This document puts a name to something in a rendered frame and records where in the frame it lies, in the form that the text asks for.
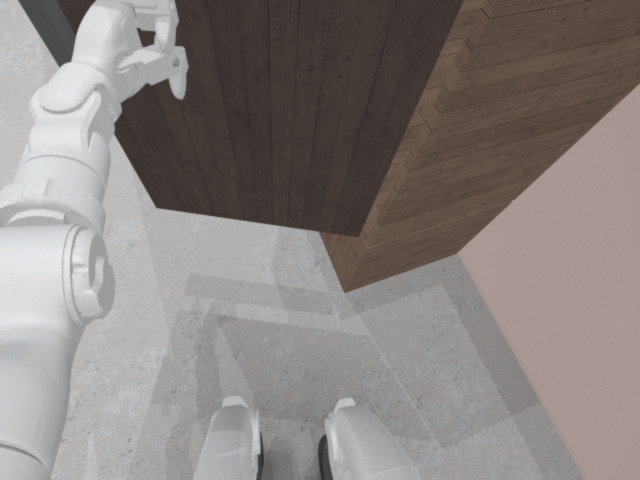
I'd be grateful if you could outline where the robot right shin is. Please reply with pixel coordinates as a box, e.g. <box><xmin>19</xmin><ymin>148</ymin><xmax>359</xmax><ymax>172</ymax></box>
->
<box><xmin>328</xmin><ymin>398</ymin><xmax>355</xmax><ymax>480</ymax></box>

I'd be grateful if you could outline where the handle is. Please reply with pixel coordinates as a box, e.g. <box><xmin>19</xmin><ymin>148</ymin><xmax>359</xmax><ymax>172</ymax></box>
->
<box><xmin>18</xmin><ymin>0</ymin><xmax>76</xmax><ymax>67</ymax></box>

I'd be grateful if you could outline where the cupboard door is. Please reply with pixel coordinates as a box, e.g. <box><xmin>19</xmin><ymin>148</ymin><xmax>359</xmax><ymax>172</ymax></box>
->
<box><xmin>57</xmin><ymin>0</ymin><xmax>464</xmax><ymax>237</ymax></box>

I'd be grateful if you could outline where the robot left upper arm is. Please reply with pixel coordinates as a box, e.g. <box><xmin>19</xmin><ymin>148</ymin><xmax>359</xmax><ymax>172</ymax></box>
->
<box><xmin>0</xmin><ymin>224</ymin><xmax>115</xmax><ymax>480</ymax></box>

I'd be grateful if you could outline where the robot left forearm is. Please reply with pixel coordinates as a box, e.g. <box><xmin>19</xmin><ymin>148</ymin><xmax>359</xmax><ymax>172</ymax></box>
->
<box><xmin>0</xmin><ymin>62</ymin><xmax>122</xmax><ymax>238</ymax></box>

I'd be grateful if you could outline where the left robot hand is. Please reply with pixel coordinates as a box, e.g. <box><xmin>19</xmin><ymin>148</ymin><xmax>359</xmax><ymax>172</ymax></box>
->
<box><xmin>71</xmin><ymin>0</ymin><xmax>189</xmax><ymax>103</ymax></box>

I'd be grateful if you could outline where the left robot thigh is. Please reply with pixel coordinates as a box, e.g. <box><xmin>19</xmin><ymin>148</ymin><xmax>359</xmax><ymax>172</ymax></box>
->
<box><xmin>193</xmin><ymin>404</ymin><xmax>261</xmax><ymax>480</ymax></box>

